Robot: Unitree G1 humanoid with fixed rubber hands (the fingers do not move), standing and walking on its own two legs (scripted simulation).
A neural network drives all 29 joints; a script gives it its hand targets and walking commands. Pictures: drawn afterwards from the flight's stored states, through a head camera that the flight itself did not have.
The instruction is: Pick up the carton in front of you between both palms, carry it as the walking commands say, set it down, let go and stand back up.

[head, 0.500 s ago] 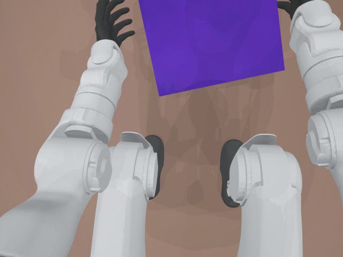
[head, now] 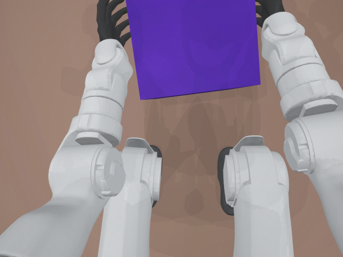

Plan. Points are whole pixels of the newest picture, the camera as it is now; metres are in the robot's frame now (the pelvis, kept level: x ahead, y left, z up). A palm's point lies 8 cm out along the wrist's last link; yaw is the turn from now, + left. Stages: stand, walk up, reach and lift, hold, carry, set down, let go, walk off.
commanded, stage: reach and lift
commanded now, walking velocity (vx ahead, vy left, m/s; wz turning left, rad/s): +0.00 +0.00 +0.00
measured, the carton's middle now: (189, 49) +0.51 -0.03 -0.23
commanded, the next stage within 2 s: none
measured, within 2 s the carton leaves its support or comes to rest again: neither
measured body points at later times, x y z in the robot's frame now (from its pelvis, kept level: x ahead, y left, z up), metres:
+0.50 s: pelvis +0.00 +0.01 +0.11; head +0.25 -0.04 +0.48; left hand +0.49 +0.11 +0.04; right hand +0.50 -0.19 +0.03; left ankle +0.13 +0.14 -0.33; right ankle +0.10 -0.12 -0.33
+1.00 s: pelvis +0.05 +0.01 +0.24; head +0.21 -0.03 +0.66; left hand +0.47 +0.11 +0.20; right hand +0.45 -0.19 +0.18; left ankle +0.12 +0.14 -0.33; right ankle +0.10 -0.12 -0.33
